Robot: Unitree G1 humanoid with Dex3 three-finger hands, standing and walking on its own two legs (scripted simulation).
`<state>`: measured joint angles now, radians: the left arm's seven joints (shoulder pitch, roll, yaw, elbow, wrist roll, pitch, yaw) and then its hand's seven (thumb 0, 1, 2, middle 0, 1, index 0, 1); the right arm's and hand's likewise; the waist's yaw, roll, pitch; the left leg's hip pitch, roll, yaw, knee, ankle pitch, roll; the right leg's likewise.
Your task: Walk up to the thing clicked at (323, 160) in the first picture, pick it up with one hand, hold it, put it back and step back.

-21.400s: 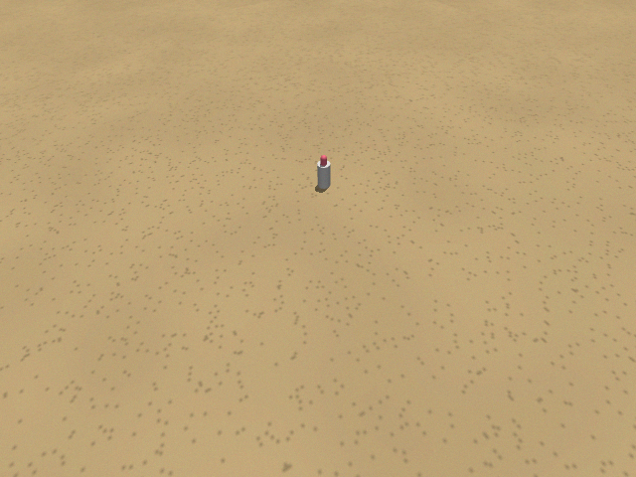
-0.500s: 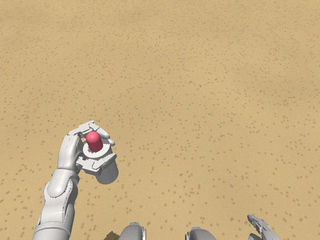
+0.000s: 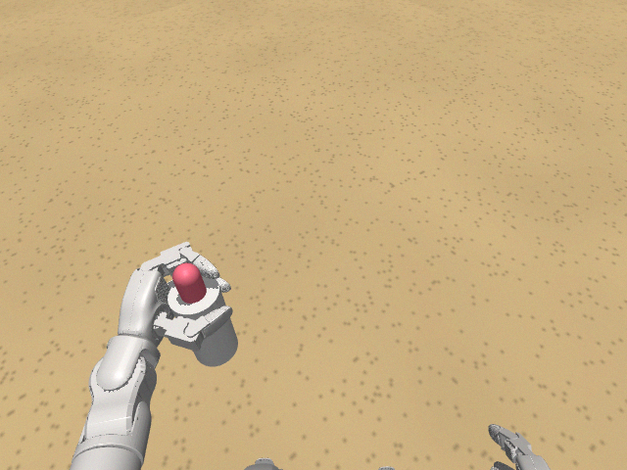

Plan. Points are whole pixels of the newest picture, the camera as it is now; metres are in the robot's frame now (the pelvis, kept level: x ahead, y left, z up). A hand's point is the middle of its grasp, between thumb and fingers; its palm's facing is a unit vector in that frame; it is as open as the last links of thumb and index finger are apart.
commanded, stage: hold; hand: left
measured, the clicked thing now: (201, 312) +0.33 +0.16 +0.02
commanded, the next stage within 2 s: none
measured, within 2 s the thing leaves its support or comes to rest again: neither
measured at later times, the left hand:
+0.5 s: hand (194, 299) +0.32 +0.16 +0.07, palm faces -0.11 -0.99 +0.00, open 7.5 cm
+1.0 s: hand (194, 299) +0.32 +0.16 +0.07, palm faces -0.10 -0.99 +0.01, open 7.5 cm
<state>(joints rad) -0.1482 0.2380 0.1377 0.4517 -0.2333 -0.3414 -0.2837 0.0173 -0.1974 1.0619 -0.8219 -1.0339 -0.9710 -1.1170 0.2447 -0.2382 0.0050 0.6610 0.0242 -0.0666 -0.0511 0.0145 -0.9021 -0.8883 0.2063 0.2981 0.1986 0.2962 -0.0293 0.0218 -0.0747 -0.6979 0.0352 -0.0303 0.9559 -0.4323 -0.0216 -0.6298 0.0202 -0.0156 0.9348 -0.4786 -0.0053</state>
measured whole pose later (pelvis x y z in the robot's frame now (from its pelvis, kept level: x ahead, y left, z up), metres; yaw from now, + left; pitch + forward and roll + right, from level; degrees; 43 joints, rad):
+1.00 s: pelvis -0.01 +0.00 +0.02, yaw +0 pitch +6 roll -1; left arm -0.16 0.22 0.13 0.49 -0.23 -0.34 -0.26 0.02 -0.19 1.06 -0.82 -1.04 -0.97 -1.12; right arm 0.24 -0.24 0.01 0.67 0.03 -0.06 -0.05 0.01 -0.90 -0.89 0.21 0.30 0.20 0.30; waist -0.02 0.02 -0.04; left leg -0.57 0.03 -0.03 0.85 -0.38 -0.02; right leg -0.51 0.01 -0.01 0.83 -0.43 0.00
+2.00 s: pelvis -0.01 +0.01 +0.02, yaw +0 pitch +6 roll -1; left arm -0.15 0.23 0.10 0.49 -0.21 -0.35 -0.28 0.02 -0.19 1.05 -0.81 -1.04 -0.96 -1.12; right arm 0.25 -0.23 0.00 0.67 0.02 -0.07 -0.04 0.01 -0.91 -0.89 0.21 0.30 0.20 0.30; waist -0.02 0.02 -0.04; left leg -0.57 0.03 -0.02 0.85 -0.38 -0.01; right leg -0.50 0.01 -0.01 0.82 -0.42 0.00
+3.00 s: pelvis -0.02 +0.00 -0.01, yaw +0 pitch +12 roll -1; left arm -0.23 0.22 0.16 0.69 -0.20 -0.50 -0.28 0.02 -0.19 1.05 -0.81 -1.05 -0.96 -1.13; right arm 0.21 -0.24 -0.01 0.67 0.00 -0.10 -0.01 0.01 -0.89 -0.89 0.21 0.30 0.20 0.30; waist -0.04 0.00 -0.06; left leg -0.81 0.03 -0.03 1.02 -0.42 -0.02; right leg -0.75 0.02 -0.02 1.00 -0.47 0.00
